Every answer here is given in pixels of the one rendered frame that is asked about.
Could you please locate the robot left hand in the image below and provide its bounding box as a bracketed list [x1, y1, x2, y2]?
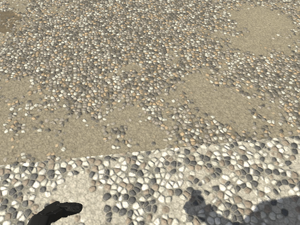
[27, 201, 83, 225]

